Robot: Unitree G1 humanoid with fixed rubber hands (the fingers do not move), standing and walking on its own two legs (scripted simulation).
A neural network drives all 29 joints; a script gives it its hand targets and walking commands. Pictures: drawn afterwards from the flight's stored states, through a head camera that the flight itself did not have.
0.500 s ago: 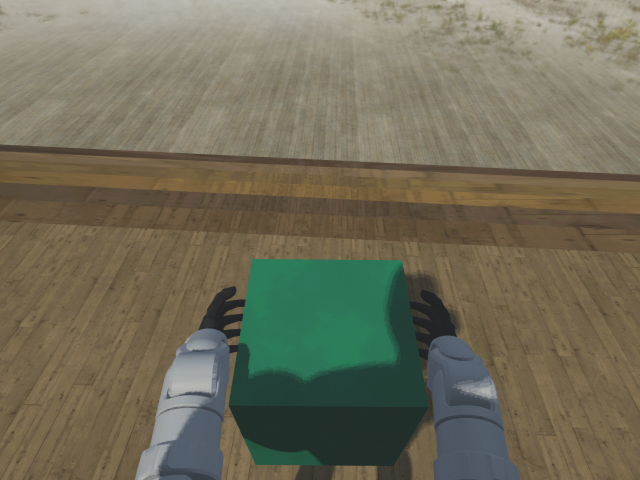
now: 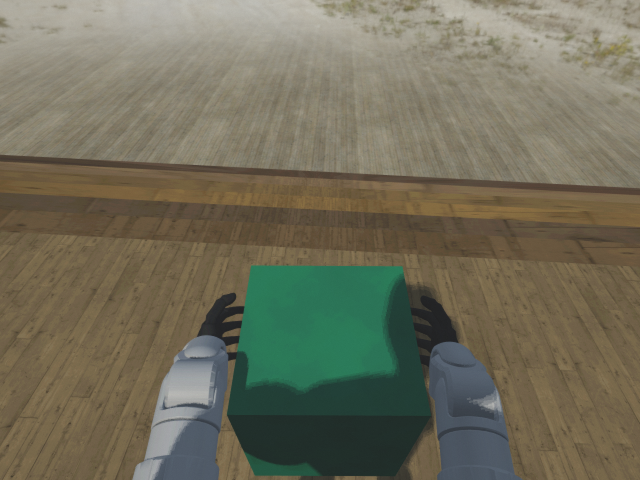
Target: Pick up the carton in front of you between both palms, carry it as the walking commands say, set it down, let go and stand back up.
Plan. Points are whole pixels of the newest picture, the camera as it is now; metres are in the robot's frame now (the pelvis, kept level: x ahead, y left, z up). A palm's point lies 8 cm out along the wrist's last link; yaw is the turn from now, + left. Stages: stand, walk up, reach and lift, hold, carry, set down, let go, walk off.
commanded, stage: reach and lift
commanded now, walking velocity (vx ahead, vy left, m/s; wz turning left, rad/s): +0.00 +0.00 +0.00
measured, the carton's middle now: (325, 374) +0.29 +0.00 -0.04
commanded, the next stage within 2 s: hold in 0.06 s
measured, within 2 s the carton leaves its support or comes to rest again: neither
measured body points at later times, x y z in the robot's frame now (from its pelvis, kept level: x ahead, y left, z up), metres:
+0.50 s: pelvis -0.01 +0.00 +0.00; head -0.06 +0.00 +0.45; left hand +0.29 +0.15 +0.04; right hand +0.29 -0.15 +0.04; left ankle +0.01 +0.13 -0.75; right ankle +0.00 -0.13 -0.75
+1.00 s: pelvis -0.01 +0.00 +0.00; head -0.05 +0.00 +0.45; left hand +0.29 +0.15 +0.04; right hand +0.29 -0.15 +0.04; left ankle +0.01 +0.13 -0.75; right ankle +0.00 -0.13 -0.75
